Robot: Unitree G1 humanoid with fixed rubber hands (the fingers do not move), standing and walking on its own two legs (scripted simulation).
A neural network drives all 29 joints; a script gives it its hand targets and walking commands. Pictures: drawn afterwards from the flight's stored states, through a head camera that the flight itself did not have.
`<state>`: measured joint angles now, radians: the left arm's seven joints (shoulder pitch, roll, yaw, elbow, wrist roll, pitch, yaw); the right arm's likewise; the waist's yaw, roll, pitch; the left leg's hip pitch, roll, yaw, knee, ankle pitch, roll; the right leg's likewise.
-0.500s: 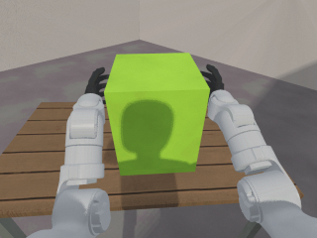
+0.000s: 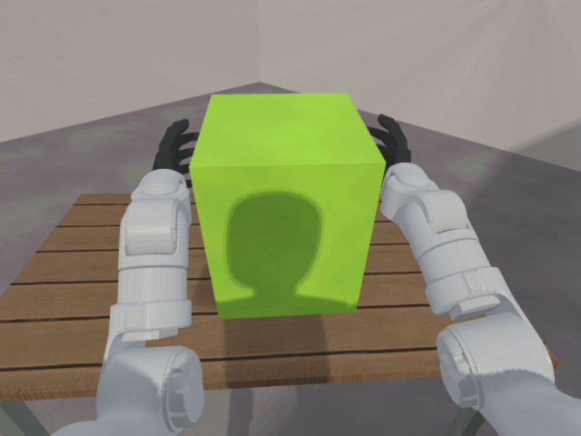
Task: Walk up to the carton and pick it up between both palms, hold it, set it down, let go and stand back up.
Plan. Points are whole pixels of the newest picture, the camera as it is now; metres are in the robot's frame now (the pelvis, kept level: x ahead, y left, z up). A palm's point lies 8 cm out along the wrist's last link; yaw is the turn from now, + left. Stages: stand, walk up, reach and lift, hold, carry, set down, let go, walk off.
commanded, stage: hold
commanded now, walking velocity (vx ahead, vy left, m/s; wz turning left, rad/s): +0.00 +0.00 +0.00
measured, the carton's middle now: (284, 203) +0.38 +0.01 +0.20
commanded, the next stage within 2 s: none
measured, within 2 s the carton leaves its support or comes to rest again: neither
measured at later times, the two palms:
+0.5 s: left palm (171, 176) +0.36 +0.16 +0.26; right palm (392, 172) +0.37 -0.14 +0.26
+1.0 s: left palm (174, 182) +0.36 +0.15 +0.25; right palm (392, 176) +0.37 -0.14 +0.25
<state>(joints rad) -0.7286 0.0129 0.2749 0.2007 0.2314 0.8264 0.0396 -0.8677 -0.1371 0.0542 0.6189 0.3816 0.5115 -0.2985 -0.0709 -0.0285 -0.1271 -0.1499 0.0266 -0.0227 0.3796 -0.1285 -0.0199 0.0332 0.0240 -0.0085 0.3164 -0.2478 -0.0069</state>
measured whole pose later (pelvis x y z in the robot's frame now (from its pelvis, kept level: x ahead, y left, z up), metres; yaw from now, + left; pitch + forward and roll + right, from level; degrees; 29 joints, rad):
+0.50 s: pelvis +0.00 +0.00 +0.00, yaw +0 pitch -5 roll -1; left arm -0.77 0.02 0.30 0.28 0.25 0.81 0.03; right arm -0.90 -0.12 0.03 0.70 0.35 0.50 -0.28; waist -0.07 -0.03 -0.14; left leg -0.15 0.02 -0.02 0.36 -0.12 -0.02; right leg 0.02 0.02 0.00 0.31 -0.24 -0.01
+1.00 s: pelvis +0.00 +0.00 +0.00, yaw +0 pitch -6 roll -1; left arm -0.74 0.02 0.27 0.24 0.24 0.83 0.04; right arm -0.88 -0.13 0.04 0.65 0.37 0.53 -0.30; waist -0.08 -0.03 -0.12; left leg -0.15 0.02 -0.03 0.39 -0.14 -0.02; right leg 0.03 0.02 0.00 0.32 -0.25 0.00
